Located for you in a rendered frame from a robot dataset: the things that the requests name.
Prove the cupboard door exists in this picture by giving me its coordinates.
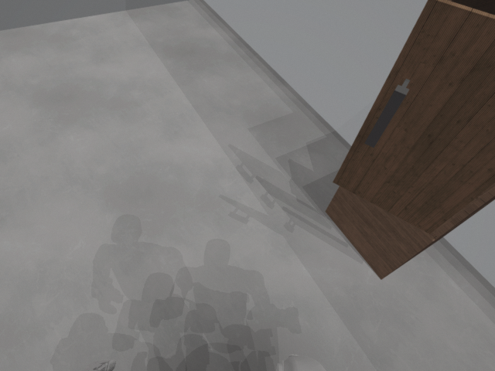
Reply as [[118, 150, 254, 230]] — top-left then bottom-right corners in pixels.
[[333, 0, 495, 234]]

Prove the handle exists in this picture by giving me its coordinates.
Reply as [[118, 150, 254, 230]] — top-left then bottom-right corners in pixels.
[[364, 79, 410, 148]]

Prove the right robot thigh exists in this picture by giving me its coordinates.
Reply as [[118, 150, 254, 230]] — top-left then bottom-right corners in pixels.
[[276, 356, 326, 371]]

